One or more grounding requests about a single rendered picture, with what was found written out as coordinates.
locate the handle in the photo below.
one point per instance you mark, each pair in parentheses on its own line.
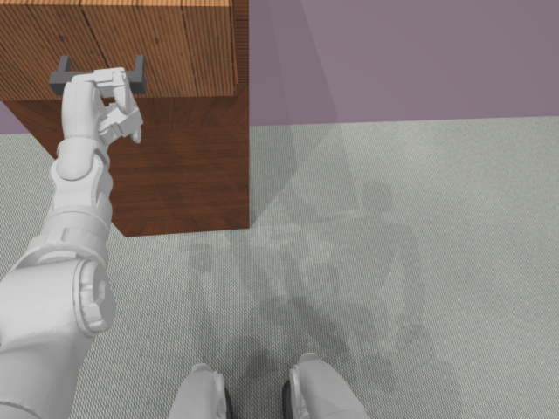
(136,78)

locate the left robot hand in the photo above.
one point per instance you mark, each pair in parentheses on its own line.
(84,114)

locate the robot left upper arm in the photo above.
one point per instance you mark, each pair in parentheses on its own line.
(49,317)

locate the robot right shin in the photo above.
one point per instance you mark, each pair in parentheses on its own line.
(296,413)

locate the cabinet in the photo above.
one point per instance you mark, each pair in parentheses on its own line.
(190,173)

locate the right robot thigh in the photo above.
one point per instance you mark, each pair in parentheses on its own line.
(317,387)

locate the robot left forearm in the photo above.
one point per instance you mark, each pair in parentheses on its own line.
(78,222)

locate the drawer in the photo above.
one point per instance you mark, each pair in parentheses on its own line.
(187,44)

